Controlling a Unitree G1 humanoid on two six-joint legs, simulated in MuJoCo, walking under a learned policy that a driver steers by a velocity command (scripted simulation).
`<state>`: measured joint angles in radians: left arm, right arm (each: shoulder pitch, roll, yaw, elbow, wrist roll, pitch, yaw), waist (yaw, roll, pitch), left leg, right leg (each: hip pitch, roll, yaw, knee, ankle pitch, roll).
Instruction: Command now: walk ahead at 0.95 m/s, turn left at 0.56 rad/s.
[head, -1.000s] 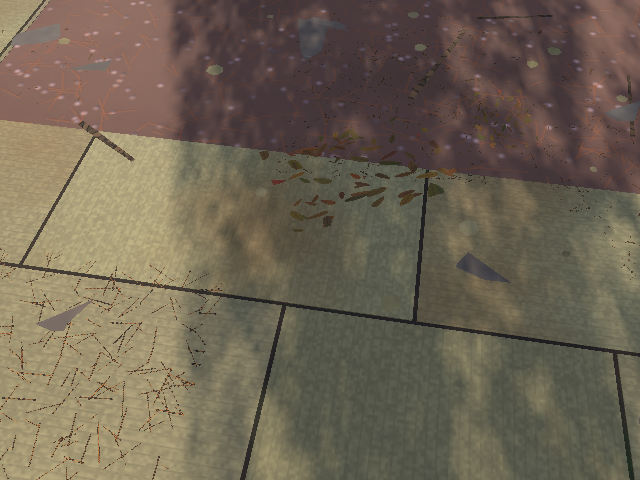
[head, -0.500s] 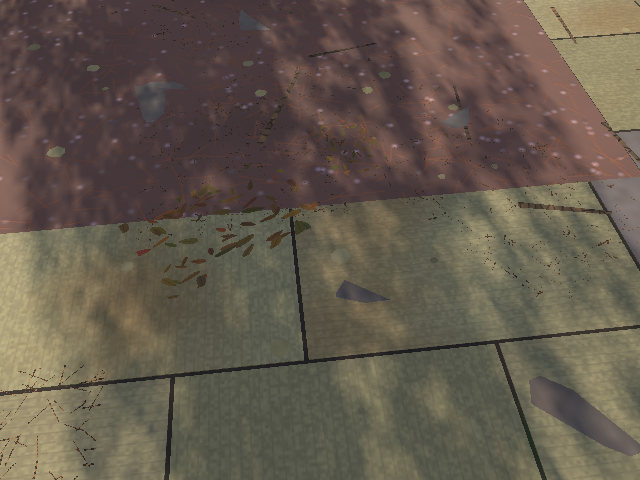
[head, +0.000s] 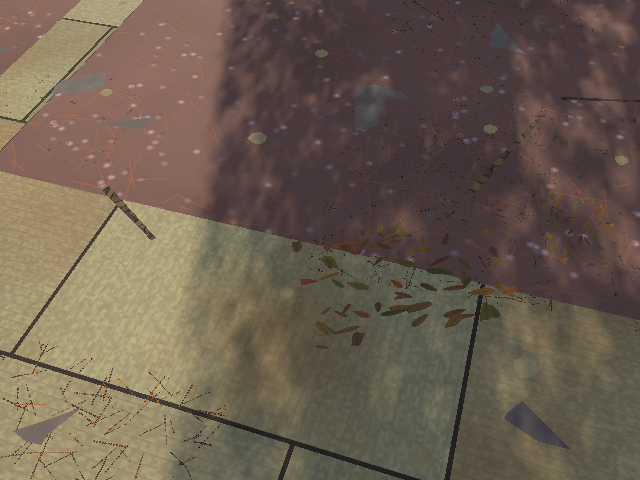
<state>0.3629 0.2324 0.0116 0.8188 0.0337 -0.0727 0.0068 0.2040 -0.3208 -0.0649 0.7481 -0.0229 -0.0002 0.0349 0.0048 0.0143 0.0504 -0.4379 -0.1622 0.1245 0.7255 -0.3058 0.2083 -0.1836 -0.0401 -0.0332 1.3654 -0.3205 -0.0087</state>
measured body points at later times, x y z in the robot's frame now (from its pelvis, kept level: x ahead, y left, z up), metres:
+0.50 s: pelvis +0.48 -0.04 +0.02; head +0.50 -0.02 +0.47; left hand +0.52 +0.25 -0.12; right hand +0.58 -0.31 -0.08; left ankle +0.36 +0.10 -0.56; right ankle +0.52 -0.07 -0.70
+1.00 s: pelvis +0.97 -0.08 +0.04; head +0.98 -0.09 +0.49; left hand +1.22 +0.11 -0.06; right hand +0.84 -0.34 -0.08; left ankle +0.97 +0.04 -0.70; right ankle +0.90 -0.18 -0.61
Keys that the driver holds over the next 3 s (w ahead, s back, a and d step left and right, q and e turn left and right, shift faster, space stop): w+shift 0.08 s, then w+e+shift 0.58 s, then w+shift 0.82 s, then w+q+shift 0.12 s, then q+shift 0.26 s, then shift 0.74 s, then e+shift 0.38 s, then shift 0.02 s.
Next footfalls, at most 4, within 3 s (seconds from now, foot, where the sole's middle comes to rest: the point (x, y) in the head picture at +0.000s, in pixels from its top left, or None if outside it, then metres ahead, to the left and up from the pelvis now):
0.38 right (381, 430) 0.56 -0.07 -0.74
0.80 left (333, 258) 1.01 0.03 -0.74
1.22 right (463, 174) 1.30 -0.34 -0.74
1.66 left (457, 69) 1.80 -0.39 -0.74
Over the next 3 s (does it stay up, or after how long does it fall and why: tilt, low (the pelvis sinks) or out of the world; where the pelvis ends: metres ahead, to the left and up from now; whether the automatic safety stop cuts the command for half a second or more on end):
stays up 1.93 -0.52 0.02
